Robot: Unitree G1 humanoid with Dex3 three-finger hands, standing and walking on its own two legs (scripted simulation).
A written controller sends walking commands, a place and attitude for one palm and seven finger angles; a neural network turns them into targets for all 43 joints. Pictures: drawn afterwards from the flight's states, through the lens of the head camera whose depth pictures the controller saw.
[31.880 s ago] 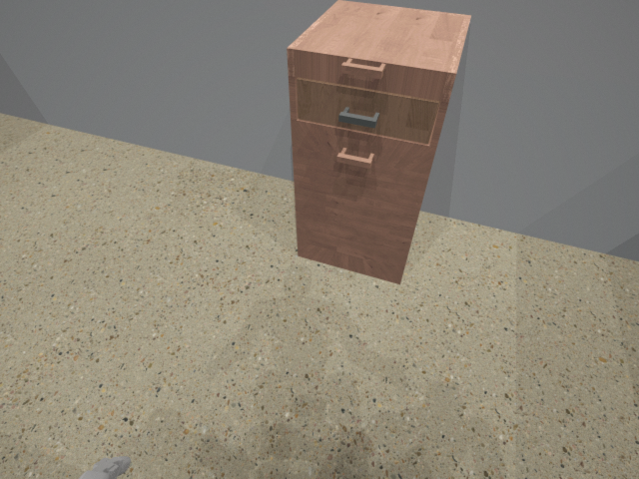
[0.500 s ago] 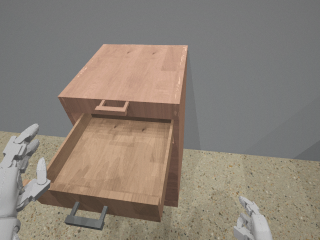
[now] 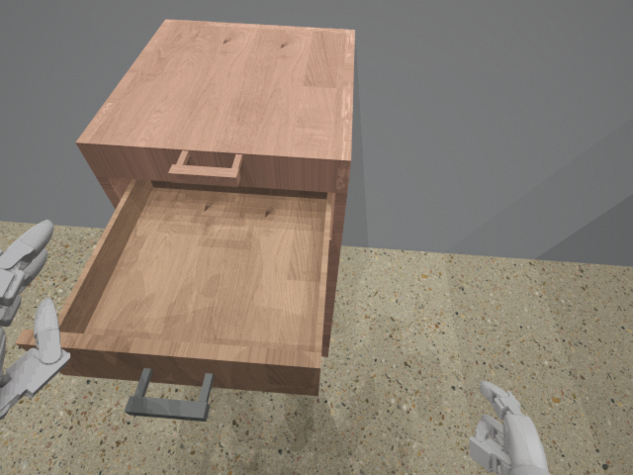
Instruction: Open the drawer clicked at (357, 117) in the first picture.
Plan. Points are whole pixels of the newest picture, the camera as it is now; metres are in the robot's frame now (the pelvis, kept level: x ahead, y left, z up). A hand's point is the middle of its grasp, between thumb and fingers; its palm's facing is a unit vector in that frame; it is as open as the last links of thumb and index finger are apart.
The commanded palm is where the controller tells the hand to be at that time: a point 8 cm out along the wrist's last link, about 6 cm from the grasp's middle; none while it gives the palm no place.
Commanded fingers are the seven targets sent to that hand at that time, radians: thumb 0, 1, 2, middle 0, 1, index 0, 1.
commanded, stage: step back with the hand held close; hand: left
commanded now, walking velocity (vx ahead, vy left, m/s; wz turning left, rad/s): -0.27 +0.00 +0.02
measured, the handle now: (172, 393) +0.23 +0.21 -0.07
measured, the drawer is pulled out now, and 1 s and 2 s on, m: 0.30 0.30 0.30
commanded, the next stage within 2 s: stop stepping back and stand still in 0.86 s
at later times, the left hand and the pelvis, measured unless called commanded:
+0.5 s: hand (8, 452) +0.12 +0.23 +0.16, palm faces +0.42 -0.80 -0.42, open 7.4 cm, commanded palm +0.05 +0.28 +0.18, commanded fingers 0.00 0.90 0.90 -0.20 -0.30 -0.20 -0.30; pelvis -0.06 -0.01 -0.02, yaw +3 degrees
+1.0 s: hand out of the picture +0.03 +0.16 +0.15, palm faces +0.27 -0.80 -0.54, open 7.4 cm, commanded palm -0.03 +0.20 +0.18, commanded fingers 0.00 0.90 0.90 -0.20 -0.30 -0.20 -0.30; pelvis -0.17 -0.07 +0.00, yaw -1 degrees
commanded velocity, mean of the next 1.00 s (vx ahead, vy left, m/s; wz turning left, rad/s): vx -0.32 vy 0.01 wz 0.01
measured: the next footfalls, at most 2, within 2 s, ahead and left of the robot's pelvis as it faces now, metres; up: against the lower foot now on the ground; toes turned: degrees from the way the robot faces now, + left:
right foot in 0.72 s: -0.10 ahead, -0.15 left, +0.00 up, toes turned -4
left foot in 1.08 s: -0.20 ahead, +0.05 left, +0.00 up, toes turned +2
